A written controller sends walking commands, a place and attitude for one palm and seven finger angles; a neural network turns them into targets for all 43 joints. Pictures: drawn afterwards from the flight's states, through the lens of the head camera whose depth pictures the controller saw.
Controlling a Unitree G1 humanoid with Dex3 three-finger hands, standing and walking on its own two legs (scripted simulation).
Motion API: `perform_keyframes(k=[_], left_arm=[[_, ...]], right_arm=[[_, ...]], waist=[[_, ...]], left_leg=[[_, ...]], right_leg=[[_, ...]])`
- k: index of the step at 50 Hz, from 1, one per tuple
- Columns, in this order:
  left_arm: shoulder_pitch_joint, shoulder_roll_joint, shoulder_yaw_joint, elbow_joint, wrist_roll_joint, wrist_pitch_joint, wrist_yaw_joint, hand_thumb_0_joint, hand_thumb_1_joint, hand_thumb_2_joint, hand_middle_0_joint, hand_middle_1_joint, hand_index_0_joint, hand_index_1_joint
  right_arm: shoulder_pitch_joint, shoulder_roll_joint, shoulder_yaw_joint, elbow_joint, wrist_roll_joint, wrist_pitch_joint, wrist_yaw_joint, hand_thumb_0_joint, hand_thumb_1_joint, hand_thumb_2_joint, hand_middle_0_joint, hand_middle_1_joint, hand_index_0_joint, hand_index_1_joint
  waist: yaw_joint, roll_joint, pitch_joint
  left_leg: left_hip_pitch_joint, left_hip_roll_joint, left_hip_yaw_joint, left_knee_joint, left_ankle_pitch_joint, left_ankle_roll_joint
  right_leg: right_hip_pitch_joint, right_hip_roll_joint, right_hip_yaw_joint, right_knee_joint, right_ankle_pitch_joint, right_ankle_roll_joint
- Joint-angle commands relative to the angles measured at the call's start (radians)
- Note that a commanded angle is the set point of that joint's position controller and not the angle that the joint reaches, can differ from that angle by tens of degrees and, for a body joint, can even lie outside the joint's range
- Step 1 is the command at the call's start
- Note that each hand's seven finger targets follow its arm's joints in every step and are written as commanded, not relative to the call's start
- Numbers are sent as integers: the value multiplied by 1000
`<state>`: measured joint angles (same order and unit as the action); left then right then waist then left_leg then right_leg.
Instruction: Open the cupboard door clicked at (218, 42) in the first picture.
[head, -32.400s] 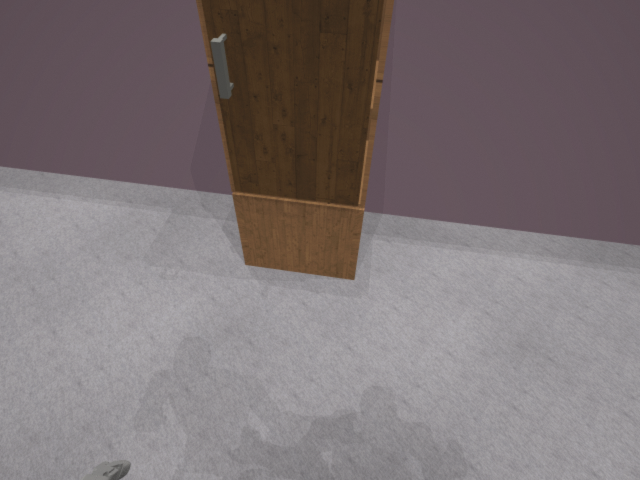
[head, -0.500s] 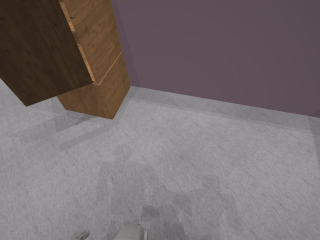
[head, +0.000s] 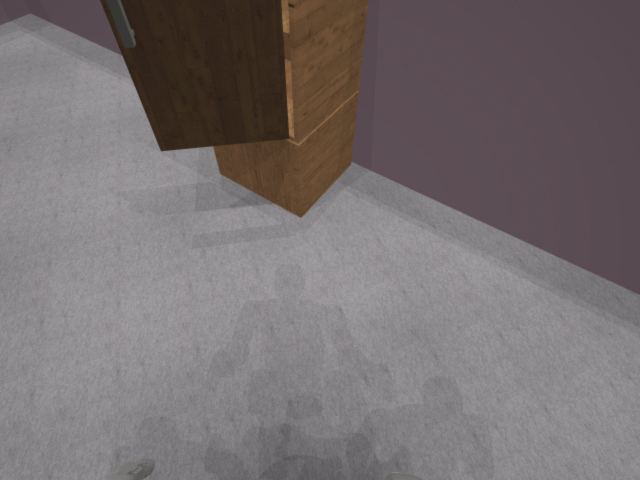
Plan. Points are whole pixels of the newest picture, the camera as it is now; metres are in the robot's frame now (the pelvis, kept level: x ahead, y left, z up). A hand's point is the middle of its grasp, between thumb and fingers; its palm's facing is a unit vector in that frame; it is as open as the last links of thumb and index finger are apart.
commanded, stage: turn to face it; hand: left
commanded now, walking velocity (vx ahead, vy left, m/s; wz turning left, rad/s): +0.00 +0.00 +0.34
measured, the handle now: (120, 10) +1.00 +0.51 +0.07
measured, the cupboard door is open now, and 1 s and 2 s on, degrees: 44 44 44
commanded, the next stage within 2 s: take the last steps up to it in 0.22 s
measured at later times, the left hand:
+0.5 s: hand out of the picture -0.01 +0.20 -0.19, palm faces +0.23 -0.95 -0.20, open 7.4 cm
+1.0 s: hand out of the picture +0.10 +0.20 -0.16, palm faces +0.32 -0.93 -0.20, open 7.3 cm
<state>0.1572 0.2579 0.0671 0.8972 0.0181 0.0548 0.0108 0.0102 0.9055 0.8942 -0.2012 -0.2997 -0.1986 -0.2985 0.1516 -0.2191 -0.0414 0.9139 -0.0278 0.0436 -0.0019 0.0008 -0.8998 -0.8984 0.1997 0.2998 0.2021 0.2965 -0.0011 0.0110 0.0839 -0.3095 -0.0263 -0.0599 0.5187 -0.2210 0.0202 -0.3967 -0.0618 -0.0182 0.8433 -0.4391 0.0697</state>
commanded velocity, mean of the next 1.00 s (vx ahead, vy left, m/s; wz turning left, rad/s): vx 0.21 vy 0.06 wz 0.15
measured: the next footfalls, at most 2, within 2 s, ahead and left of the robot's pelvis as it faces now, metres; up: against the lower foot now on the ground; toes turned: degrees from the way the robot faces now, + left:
right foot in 0.08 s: +0.04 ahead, -0.15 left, +0.00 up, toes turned +0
left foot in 0.42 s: +0.04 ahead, +0.11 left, +0.00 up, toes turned +13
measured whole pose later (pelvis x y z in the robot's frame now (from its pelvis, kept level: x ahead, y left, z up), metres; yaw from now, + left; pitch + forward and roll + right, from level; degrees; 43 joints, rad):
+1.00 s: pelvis +0.13 +0.02 +0.01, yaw +16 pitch +0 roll +0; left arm 0.30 0.15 0.05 1.03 0.02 -0.06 0.01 0.00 0.93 0.89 -0.20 -0.30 -0.20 -0.30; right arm 0.29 -0.20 -0.05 1.07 -0.02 0.01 0.02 0.01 -0.91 -0.90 0.20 0.30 0.20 0.30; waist -0.01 0.01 0.03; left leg -0.46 0.06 0.06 0.89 -0.29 -0.01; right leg -0.13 -0.06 -0.13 0.39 -0.25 0.01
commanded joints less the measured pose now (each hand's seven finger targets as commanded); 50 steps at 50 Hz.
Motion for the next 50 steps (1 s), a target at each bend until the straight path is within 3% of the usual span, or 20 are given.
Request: perform_keyframes(k=[1,2,3,4,5,8,16,19,21,22,25,28,34,37,38,40,41,45,47,50], left_arm=[[79,58,16,-46,-6,-33,3,0,900,900,-200,-300,-200,-300],[113,75,21,-35,-6,-42,7,0,900,900,-200,-300,-200,-300],[137,139,34,-32,4,-53,15,0,900,900,-200,-300,-200,-300],[136,209,48,-38,12,-58,18,0,900,900,-200,-300,-200,-300],[122,210,42,-49,7,-56,21,0,900,900,-200,-300,-200,-300],[37,116,17,-59,1,-62,21,0,900,900,-200,-300,-200,-300],[145,139,27,13,11,-69,17,0,900,900,-200,-300,-200,-300],[109,132,30,19,-4,-66,4,0,900,900,-200,-300,-200,-300],[74,32,12,-29,-9,-57,-11,0,900,900,-200,-300,-200,-300],[-17,42,7,-56,2,-53,-11,0,900,900,-200,-300,-200,-300],[-33,36,8,-20,11,-61,-27,0,900,900,-200,-300,-200,-300],[19,11,3,15,8,-62,-38,0,900,900,-200,-300,-200,-300],[-22,-7,-10,8,7,-73,-39,0,900,900,-200,-300,-200,-300],[68,8,0,46,8,-80,-37,0,900,900,-200,-300,-200,-300],[135,32,11,69,9,-85,-31,0,900,900,-200,-300,-200,-300],[307,173,43,111,12,-96,-13,0,900,900,-200,-300,-200,-300],[310,167,44,108,5,-92,-6,0,900,900,-200,-300,-200,-300],[160,34,12,88,2,-117,1,0,900,900,-200,-300,-200,-300],[160,27,9,97,3,-132,-4,0,900,900,-200,-300,-200,-300],[206,53,16,136,7,-136,-8,0,900,900,-200,-300,-200,-300]], right_arm=[[-15,-194,-61,-64,2,-13,-10,0,-900,-900,200,300,200,300],[-25,-176,-59,-69,9,-13,-8,0,-900,-900,200,300,200,300],[-16,-129,-53,-78,19,-13,-4,0,-900,-900,200,300,200,300],[-28,-85,-43,-100,20,-14,-1,0,-900,-900,200,300,200,300],[-33,-120,-54,-98,14,-6,4,0,-900,-900,200,300,200,300],[-18,-100,-50,-46,12,10,11,0,-900,-900,200,300,200,300],[-54,-32,-18,-20,21,-13,11,0,-900,-900,200,300,200,300],[53,-69,-18,16,12,-33,9,0,-900,-900,200,300,200,300],[172,-233,-57,26,-9,-41,-2,0,-900,-900,200,300,200,300],[220,-246,-60,44,-11,-34,-10,0,-900,-900,200,300,200,300],[152,-151,-31,27,-5,-63,-23,0,-900,-900,200,300,200,300],[138,-136,-22,33,-2,-81,-24,0,-900,-900,200,300,200,300],[190,-127,-21,80,-2,-83,-16,0,-900,-900,200,300,200,300],[171,-110,-17,96,3,-79,-13,0,-900,-900,200,300,200,300],[157,-87,-14,96,8,-80,-11,0,-900,-900,200,300,200,300],[141,-34,-6,50,14,-77,2,0,-900,-900,200,300,200,300],[82,-75,-18,36,2,-74,9,0,-900,-900,200,300,200,300],[116,-26,-23,79,2,-59,24,0,-900,-900,200,300,200,300],[114,7,-16,83,3,-56,33,0,-900,-900,200,300,200,300],[59,33,-14,65,7,-66,42,0,-900,-900,200,300,200,300]], waist=[[14,144,-134],[36,84,-145],[47,-91,-154],[53,-318,-113],[54,-268,-106],[0,-234,-61],[42,-213,-99],[-13,-133,-123],[-73,293,-132],[-104,240,-90],[-46,171,-43],[-12,97,-56],[-20,90,-31],[31,41,-17],[65,-14,-23],[127,-335,-38],[127,-226,9],[19,-194,38],[5,-149,22],[31,-102,5]], left_leg=[[5,196,-232,-115,189,110],[-40,159,-211,-62,160,75],[-177,69,-126,83,5,18],[-272,-59,33,315,-304,-49],[-235,-7,-1,506,-379,-41],[-264,29,18,654,-251,-61],[-84,6,141,162,-216,-63],[165,12,132,-87,-19,-35],[344,360,-345,-235,-49,156],[289,413,-402,-280,-143,241],[191,312,-300,-293,-154,197],[180,253,-191,-311,-65,175],[123,237,-145,-316,-122,179],[-6,191,-101,-239,-213,134],[-91,136,-59,-142,-242,100],[-370,-25,124,305,-364,11],[-394,32,61,482,-349,9],[-288,127,46,518,-105,-18],[-225,126,92,402,-52,-39],[-165,101,151,203,-35,-51]], right_leg=[[187,48,-26,-255,113,-16],[281,30,-13,-394,200,-22],[396,-128,163,-523,178,-68],[364,-359,391,-590,281,-188],[251,-422,358,-588,334,-251],[255,-257,147,-513,553,-212],[359,-245,38,-402,804,-191],[197,-214,-5,-335,427,-107],[-164,-14,-154,35,-183,-16],[-230,-15,-65,198,-220,-36],[-254,-55,12,300,-29,-55],[-178,-42,-19,197,56,-51],[-6,-5,-71,-123,68,-47],[220,24,-90,-292,155,-49],[347,0,-41,-376,132,-59],[532,-376,474,-678,-248,-218],[432,-427,539,-750,-316,-274],[223,-294,208,-728,-22,-208],[202,-256,84,-719,145,-191],[235,-241,39,-675,248,-195]])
